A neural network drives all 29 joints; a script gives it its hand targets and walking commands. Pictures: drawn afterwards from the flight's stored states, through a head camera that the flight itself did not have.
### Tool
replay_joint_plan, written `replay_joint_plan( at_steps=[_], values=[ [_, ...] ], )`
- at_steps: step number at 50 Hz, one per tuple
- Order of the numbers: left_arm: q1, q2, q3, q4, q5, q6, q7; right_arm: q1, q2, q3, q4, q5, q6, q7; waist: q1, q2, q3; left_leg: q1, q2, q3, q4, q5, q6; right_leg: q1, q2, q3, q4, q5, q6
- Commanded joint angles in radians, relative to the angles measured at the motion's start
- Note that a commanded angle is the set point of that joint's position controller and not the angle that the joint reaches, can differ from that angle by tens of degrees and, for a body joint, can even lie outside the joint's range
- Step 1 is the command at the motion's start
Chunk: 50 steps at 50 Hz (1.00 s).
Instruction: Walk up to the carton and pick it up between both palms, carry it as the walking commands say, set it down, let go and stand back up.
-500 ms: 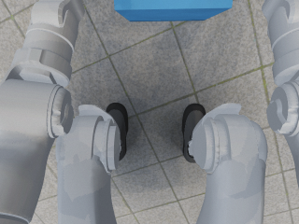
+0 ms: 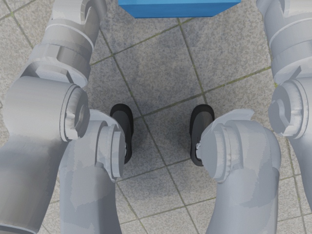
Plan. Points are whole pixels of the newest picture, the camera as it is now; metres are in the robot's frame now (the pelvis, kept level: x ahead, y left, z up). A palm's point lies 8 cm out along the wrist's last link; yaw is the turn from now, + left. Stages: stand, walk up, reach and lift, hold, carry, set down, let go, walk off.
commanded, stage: reach and lift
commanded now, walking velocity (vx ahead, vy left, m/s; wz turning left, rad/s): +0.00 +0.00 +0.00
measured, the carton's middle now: out of the picture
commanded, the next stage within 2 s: none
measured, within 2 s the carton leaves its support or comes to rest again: leaves its support in 0.88 s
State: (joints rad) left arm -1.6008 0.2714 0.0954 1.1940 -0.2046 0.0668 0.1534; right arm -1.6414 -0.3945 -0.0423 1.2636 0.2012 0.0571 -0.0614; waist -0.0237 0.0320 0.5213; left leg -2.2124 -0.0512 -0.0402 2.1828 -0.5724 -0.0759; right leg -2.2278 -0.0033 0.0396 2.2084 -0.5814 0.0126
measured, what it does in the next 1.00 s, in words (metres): stands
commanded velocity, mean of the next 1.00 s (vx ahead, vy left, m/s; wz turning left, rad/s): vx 0.00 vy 0.00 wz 0.00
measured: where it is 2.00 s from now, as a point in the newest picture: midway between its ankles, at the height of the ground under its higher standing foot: (160, 143)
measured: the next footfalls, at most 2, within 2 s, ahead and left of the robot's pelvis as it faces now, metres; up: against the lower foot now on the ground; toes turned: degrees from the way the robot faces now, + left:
none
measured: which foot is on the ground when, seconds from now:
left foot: down 0.00-1.00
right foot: down 0.00-1.00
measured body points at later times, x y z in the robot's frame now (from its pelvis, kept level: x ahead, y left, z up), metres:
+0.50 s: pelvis +0.01 +0.00 -0.01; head +0.39 -0.03 +0.21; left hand +0.57 +0.11 -0.21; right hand +0.56 -0.19 -0.22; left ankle +0.12 +0.13 -0.34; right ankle +0.11 -0.12 -0.34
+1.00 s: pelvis +0.00 +0.00 +0.00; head +0.37 -0.03 +0.23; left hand +0.56 +0.10 -0.18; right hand +0.56 -0.19 -0.18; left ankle +0.12 +0.14 -0.34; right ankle +0.11 -0.13 -0.34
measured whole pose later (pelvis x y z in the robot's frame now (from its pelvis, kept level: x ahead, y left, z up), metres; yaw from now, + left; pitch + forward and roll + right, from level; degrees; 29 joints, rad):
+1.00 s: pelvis +0.00 +0.00 +0.00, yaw -1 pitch +30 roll +2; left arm -1.53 0.21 0.18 1.03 -0.15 0.21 0.21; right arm -1.53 -0.38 -0.03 1.02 0.14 0.26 -0.11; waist -0.02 0.04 0.52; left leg -2.14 -0.10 -0.05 2.20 -0.60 -0.10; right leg -2.16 0.05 0.08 2.22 -0.59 0.05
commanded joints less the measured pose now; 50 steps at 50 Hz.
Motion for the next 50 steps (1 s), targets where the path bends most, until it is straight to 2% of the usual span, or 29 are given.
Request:
replay_joint_plan(
  at_steps=[1, 2, 4, 5, 6, 7, 8, 9, 10, 13, 15, 16, 17, 18, 19, 20, 24, 27, 31, 33, 38, 39, 40, 41, 43, 46, 47, 49, 50],
  values=[
    [-0.347, 0.064, 0.005, -0.120, 0.003, -0.035, -0.005, -0.410, -0.095, -0.012, -0.148, -0.013, -0.037, -0.002, -0.021, -0.048, -1.273, 0.588, -0.039, 0.070, -0.119, 0.351, 0.019, 0.568, 0.020, -0.065, -0.170, 0.354, 0.020],
    [-0.368, 0.010, 0.007, -0.190, 0.027, -0.039, -0.006, -0.374, -0.069, 0.001, -0.125, -0.011, -0.032, 0.002, 0.015, -0.004, -1.286, 0.565, -0.042, 0.101, -0.111, 0.361, 0.004, 0.610, 0.028, -0.036, -0.179, 0.397, 0.010],
    [-0.343, 0.017, 0.012, -0.154, 0.025, -0.042, -0.013, -0.401, -0.054, -0.004, -0.149, -0.021, -0.042, 0.002, -0.036, -0.052, -1.290, 0.513, -0.041, 0.089, -0.107, 0.340, 0.019, 0.648, 0.031, -0.055, -0.165, 0.417, 0.024],
    [-0.365, -0.013, 0.013, -0.180, 0.013, -0.042, -0.021, -0.414, 0.012, 0.023, -0.190, -0.012, -0.043, 0.005, -0.019, -0.076, -1.327, 0.523, -0.052, 0.104, -0.099, 0.363, 0.019, 0.703, 0.031, -0.043, -0.176, 0.448, 0.023],
    [-0.359, -0.047, 0.022, -0.145, 0.043, -0.037, -0.029, -0.402, 0.020, 0.023, -0.184, -0.029, -0.039, 0.012, -0.004, -0.056, -1.256, 0.481, -0.048, 0.110, -0.105, 0.330, 0.013, 0.616, 0.035, -0.042, -0.175, 0.401, 0.019],
    [-0.394, -0.102, -0.004, -0.175, 0.032, -0.039, -0.033, -0.438, 0.027, -0.002, -0.165, -0.044, -0.037, 0.018, -0.042, -0.028, -1.262, 0.520, -0.049, 0.102, -0.103, 0.348, 0.012, 0.612, 0.041, -0.046, -0.174, 0.394, 0.015],
    [-0.414, -0.164, -0.029, -0.170, 0.048, -0.034, -0.050, -0.473, 0.139, 0.043, -0.209, -0.018, -0.029, 0.039, 0.011, -0.007, -1.285, 0.556, -0.053, 0.101, -0.107, 0.370, 0.018, 0.620, 0.043, -0.046, -0.158, 0.420, 0.014],
    [-0.450, -0.246, -0.064, -0.220, 0.023, -0.031, -0.067, -0.450, 0.181, 0.061, -0.189, -0.031, -0.025, 0.058, -0.042, -0.034, -1.327, 0.590, -0.051, 0.090, -0.093, 0.399, 0.014, 0.636, 0.038, -0.057, -0.140, 0.442, 0.014],
    [-0.466, -0.312, -0.070, -0.207, 0.022, -0.025, -0.087, -0.462, 0.289, 0.074, -0.167, -0.029, -0.013, 0.079, -0.017, -0.033, -1.254, 0.564, -0.061, 0.099, -0.100, 0.370, 0.019, 0.598, 0.043, -0.051, -0.156, 0.400, 0.015],
    [-0.525, -0.589, -0.090, -0.226, 0.057, -0.003, -0.172, -0.503, 0.566, 0.121, -0.216, -0.051, 0.003, 0.153, -0.051, -0.042, -1.187, 0.501, -0.085, 0.096, -0.102, 0.321, 0.034, 0.598, 0.068, -0.063, -0.149, 0.391, 0.017],
    [-0.545, -0.678, -0.106, -0.244, 0.062, 0.023, -0.222, -0.495, 0.685, 0.097, -0.227, -0.073, 0.030, 0.204, -0.071, -0.035, -1.164, 0.491, -0.087, 0.097, -0.103, 0.324, 0.041, 0.577, 0.070, -0.079, -0.128, 0.399, 0.008],
    [-0.583, -0.711, -0.095, -0.264, 0.072, 0.026, -0.234, -0.477, 0.730, 0.085, -0.216, -0.091, 0.039, 0.220, -0.044, 0.000, -1.160, 0.500, -0.091, 0.115, -0.087, 0.308, 0.037, 0.540, 0.069, -0.063, -0.137, 0.363, -0.010],
    [-0.523, -0.740, -0.089, -0.258, 0.073, 0.030, -0.246, -0.470, 0.768, 0.091, -0.241, -0.081, 0.042, 0.232, -0.069, -0.013, -1.167, 0.466, -0.091, 0.114, -0.091, 0.322, 0.045, 0.532, 0.073, -0.083, -0.132, 0.392, 0.002],
    [-0.548, -0.767, -0.080, -0.261, 0.081, 0.038, -0.258, -0.456, 0.799, 0.099, -0.243, -0.089, 0.046, 0.241, -0.054, -0.039, -1.169, 0.451, -0.091, 0.102, -0.091, 0.315, 0.053, 0.534, 0.074, -0.087, -0.119, 0.394, 0.001],
    [-0.560, -0.766, -0.099, -0.304, 0.066, 0.038, -0.266, -0.449, 0.809, 0.090, -0.254, -0.076, 0.052, 0.251, -0.084, -0.040, -1.162, 0.442, -0.088, 0.098, -0.088, 0.321, 0.052, 0.529, 0.079, -0.091, -0.114, 0.408, -0.008],
    [-0.544, -0.803, -0.103, -0.293, 0.071, 0.039, -0.268, -0.458, 0.855, 0.096, -0.265, -0.074, 0.061, 0.262, -0.054, -0.035, -1.172, 0.452, -0.104, 0.111, -0.080, 0.349, 0.057, 0.530, 0.081, -0.084, -0.122, 0.425, -0.014],
    [-0.503, -0.853, -0.082, -0.265, 0.053, 0.057, -0.282, -0.466, 0.827, 0.105, -0.326, -0.081, 0.073, 0.279, -0.090, -0.027, -1.177, 0.460, -0.092, 0.091, -0.064, 0.358, 0.055, 0.491, 0.074, -0.097, -0.111, 0.416, -0.017],
    [-0.519, -0.854, -0.062, -0.268, 0.085, 0.056, -0.283, -0.435, 0.920, 0.101, -0.311, -0.093, 0.094, 0.299, -0.033, -0.059, -1.131, 0.365, -0.109, 0.121, -0.075, 0.299, 0.064, 0.491, 0.084, -0.074, -0.126, 0.385, -0.018],
    [-0.500, -0.861, -0.087, -0.299, 0.065, 0.051, -0.281, -0.441, 0.887, 0.135, -0.365, -0.061, 0.086, 0.285, -0.041, -0.068, -1.203, 0.385, -0.097, 0.119, -0.060, 0.343, 0.062, 0.572, 0.076, -0.075, -0.105, 0.465, -0.008],
    [-0.524, -0.886, -0.118, -0.327, 0.046, 0.053, -0.277, -0.418, 0.906, 0.117, -0.332, -0.080, 0.095, 0.286, -0.084, -0.051, -1.201, 0.376, -0.099, 0.114, -0.070, 0.348, 0.062, 0.564, 0.083, -0.079, -0.117, 0.468, -0.016],
    [-0.579, -0.911, -0.162, -0.425, 0.006, 0.050, -0.253, -0.520, 0.904, 0.192, -0.477, -0.006, 0.082, 0.272, -0.047, -0.041, -1.497, 0.515, -0.105, 0.128, -0.054, 0.452, 0.051, 0.693, 0.083, -0.094, -0.098, 0.557, -0.013],
    [-0.619, -0.904, -0.164, -0.456, 0.000, 0.047, -0.247, -0.534, 0.931, 0.205, -0.507, -0.003, 0.085, 0.265, -0.015, -0.067, -1.510, 0.526, -0.110, 0.138, -0.055, 0.461, 0.051, 0.712, 0.088, -0.091, -0.113, 0.571, -0.005],
    [-0.597, -0.903, -0.201, -0.439, -0.030, 0.048, -0.244, -0.552, 0.894, 0.205, -0.523, 0.004, 0.081, 0.259, -0.091, -0.055, -1.603, 0.588, -0.105, 0.132, -0.057, 0.472, 0.051, 0.733, 0.092, -0.114, -0.101, 0.588, -0.006],
    [-0.638, -0.894, -0.215, -0.477, -0.029, 0.054, -0.236, -0.589, 0.881, 0.215, -0.573, 0.027, 0.076, 0.256, -0.020, 0.018, -1.667, 0.649, -0.105, 0.144, -0.061, 0.474, 0.046, 0.747, 0.090, -0.087, -0.111, 0.565, -0.010],
    [-0.681, -0.894, -0.200, -0.505, -0.047, 0.066, -0.221, -0.702, 0.903, 0.250, -0.654, 0.054, 0.087, 0.245, -0.026, -0.067, -1.834, 0.755, -0.104, 0.140, -0.066, 0.509, 0.048, 0.808, 0.094, -0.122, -0.111, 0.573, 0.012],
    [-0.701, -0.910, -0.185, -0.485, -0.047, 0.079, -0.211, -0.736, 0.888, 0.249, -0.655, 0.050, 0.092, 0.234, -0.026, -0.070, -1.800, 0.654, -0.105, 0.154, -0.106, 0.415, 0.047, 0.872, 0.099, -0.112, -0.139, 0.536, 0.005],
    [-0.744, -0.882, -0.189, -0.541, -0.041, 0.079, -0.207, -0.771, 0.900, 0.282, -0.709, 0.068, 0.093, 0.229, 0.009, -0.095, -1.856, 0.683, -0.102, 0.160, -0.091, 0.441, 0.056, 0.900, 0.090, -0.110, -0.142, 0.553, 0.015],
    [-0.762, -0.893, -0.182, -0.514, -0.032, 0.082, -0.214, -0.728, 0.918, 0.243, -0.602, 0.029, 0.113, 0.228, -0.027, -0.106, -1.764, 0.610, -0.099, 0.172, -0.112, 0.353, 0.049, 0.865, 0.093, -0.125, -0.157, 0.466, 0.009],
    [-0.756, -0.890, -0.163, -0.499, -0.001, 0.093, -0.217, -0.700, 0.968, 0.238, -0.558, 0.027, 0.126, 0.234, 0.011, -0.108, -1.749, 0.608, -0.103, 0.162, -0.138, 0.310, 0.060, 0.862, 0.094, -0.133, -0.163, 0.419, 0.008]
  ],
)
